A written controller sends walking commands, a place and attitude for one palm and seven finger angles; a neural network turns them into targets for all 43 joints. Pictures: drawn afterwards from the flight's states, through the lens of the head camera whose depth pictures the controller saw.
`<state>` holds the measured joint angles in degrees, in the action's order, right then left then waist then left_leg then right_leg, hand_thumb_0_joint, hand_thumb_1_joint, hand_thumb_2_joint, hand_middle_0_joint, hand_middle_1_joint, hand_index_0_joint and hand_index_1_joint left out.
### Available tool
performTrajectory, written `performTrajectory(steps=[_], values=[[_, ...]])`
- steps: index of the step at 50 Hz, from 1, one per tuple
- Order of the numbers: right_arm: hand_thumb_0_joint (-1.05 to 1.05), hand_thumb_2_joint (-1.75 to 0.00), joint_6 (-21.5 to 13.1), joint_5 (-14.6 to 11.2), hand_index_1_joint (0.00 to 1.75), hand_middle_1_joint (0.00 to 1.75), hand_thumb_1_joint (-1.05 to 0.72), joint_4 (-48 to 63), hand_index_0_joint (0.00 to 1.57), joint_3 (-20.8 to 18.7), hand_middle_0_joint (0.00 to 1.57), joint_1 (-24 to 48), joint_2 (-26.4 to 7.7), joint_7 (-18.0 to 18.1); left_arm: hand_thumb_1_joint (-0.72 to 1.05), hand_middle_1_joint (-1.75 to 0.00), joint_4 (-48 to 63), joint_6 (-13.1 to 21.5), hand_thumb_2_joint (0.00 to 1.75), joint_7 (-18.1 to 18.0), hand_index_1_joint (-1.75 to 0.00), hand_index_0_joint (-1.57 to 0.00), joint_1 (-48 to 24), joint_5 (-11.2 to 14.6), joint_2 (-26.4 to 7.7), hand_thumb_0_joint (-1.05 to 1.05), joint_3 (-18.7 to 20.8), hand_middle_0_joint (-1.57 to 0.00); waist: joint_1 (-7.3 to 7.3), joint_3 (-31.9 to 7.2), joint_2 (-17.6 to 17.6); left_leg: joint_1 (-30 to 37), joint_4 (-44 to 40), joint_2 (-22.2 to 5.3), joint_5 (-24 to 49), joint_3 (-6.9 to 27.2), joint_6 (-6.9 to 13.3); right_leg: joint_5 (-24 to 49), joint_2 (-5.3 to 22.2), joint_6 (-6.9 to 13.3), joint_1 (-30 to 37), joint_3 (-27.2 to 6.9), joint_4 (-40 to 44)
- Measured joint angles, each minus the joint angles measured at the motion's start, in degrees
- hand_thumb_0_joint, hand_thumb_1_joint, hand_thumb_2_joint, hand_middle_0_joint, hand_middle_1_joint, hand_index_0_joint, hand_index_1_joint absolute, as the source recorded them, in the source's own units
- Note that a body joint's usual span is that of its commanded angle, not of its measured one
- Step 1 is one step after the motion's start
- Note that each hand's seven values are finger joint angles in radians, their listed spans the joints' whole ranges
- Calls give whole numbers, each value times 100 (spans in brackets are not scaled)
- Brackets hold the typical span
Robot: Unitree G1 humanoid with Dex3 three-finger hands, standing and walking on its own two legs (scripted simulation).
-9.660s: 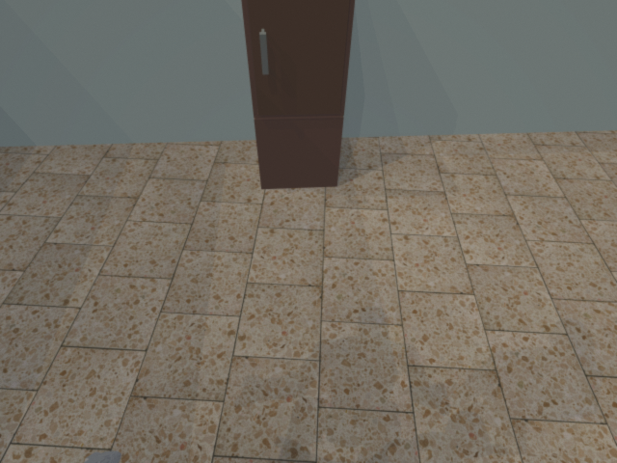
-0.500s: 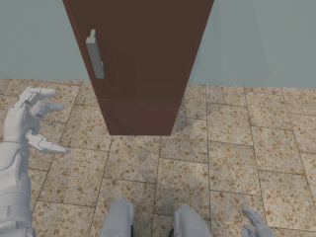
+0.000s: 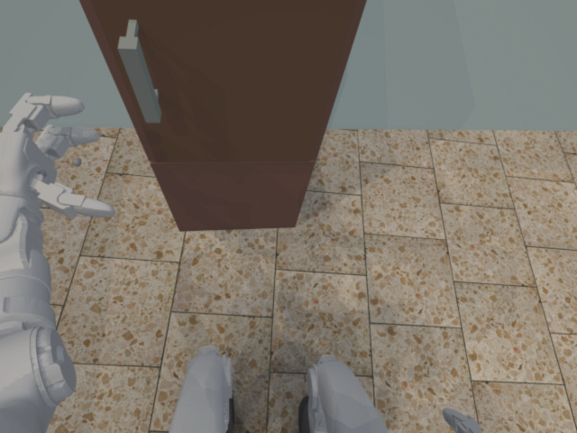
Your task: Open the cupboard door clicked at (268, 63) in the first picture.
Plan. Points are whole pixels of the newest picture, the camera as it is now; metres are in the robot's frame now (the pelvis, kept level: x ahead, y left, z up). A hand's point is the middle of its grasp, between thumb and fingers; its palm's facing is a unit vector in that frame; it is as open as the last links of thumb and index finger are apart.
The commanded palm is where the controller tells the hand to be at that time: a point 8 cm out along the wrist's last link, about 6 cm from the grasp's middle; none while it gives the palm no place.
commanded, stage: move the hooked fingers beside the handle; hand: left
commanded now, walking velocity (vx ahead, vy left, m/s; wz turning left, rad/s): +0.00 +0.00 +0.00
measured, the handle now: (143, 74) +0.60 +0.21 +0.05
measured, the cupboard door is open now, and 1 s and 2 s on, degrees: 0 0 0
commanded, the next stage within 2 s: slide the fingers in behind the handle in 1.38 s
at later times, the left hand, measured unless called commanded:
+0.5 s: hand (105, 112) +0.53 +0.25 +0.04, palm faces +0.05 -1.00 -0.03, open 14.0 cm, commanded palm +0.53 +0.28 +0.04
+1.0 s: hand (109, 105) +0.55 +0.25 +0.04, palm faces +0.07 -1.00 -0.02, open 13.8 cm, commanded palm +0.54 +0.27 +0.04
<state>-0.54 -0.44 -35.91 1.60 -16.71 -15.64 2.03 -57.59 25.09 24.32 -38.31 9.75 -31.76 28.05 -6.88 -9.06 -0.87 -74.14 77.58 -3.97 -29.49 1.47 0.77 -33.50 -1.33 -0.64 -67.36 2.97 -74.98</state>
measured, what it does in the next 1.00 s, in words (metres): stands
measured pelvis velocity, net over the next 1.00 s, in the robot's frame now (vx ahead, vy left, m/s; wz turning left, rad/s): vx -0.01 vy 0.00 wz -0.04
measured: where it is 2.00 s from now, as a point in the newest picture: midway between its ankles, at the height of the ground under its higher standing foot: outside the picture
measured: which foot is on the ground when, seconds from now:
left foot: down 0.00-1.00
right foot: down 0.00-1.00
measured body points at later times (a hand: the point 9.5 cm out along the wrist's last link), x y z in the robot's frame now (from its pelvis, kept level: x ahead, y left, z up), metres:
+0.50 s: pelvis -0.01 +0.00 -0.02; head +0.17 +0.04 +0.39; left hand +0.52 +0.30 +0.05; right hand +0.01 -0.27 -0.12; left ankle +0.05 +0.11 -0.60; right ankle +0.02 -0.13 -0.60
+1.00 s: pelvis -0.01 +0.00 -0.02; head +0.19 +0.04 +0.38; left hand +0.54 +0.31 +0.04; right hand -0.01 -0.27 -0.12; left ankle +0.05 +0.11 -0.60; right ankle +0.02 -0.13 -0.60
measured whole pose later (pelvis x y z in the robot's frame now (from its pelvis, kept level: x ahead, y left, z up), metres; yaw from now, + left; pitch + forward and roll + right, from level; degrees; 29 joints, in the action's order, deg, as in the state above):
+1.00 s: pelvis -0.01 +0.00 -0.02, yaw -2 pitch +32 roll -7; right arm 4.2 1.5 -34.8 5.0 -19.6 -15.2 0.5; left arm -68.0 18.3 19.4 -60.2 1.2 -43.9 30.3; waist -13.5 -7.0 -1.9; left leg -85.2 82.6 -5.3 -29.9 3.7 0.5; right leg -33.2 -3.0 -0.3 -77.5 4.6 -78.3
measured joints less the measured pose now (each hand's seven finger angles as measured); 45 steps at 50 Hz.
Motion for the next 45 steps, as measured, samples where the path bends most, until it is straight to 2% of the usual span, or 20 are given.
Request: performTrajectory(steps=[10,26,32,38,45], values=[[0,-90,157,54,30,30,-90,-9,20,100,21,-34,-18,-14,-50,-120,-593,-75,30,-147,-120,-30,-813,-249,-380,-1,42,-30,-184,53,-26,-361,187,-21,-8,58,0,-4,-27,4,-334,46,-158],[0,-90,394,161,30,30,-90,55,20,252,21,-228,-27,-94,-50,-120,-1126,-394,30,-445,-120,-30,-1916,-678,-923,-1,104,-30,-529,131,-122,-868,413,-80,-24,129,-4,13,-95,11,-812,96,-325],[0,-90,433,194,30,30,-90,107,20,338,21,-294,-17,-106,-50,-120,-1369,-477,30,-505,-122,-31,-2336,-840,-1232,-1,184,-30,-677,177,-147,-1072,516,-109,-34,166,-10,14,-128,19,-1006,123,-406],[0,-90,501,185,30,30,-90,167,20,370,21,-391,1,-130,-50,-120,-1294,-616,30,-426,-124,-34,-2338,-864,-1431,-1,183,-31,-678,218,-147,-1202,583,-129,-44,183,-14,13,-149,25,-1133,133,-462],[0,-90,504,192,30,30,-90,54,21,344,21,-356,49,-151,-50,-120,-1038,-667,30,-434,-122,-32,-2255,-787,-1196,-1,155,-30,-617,223,-104,-1178,530,-117,-26,206,-22,30,-144,30,-1093,156,-394]])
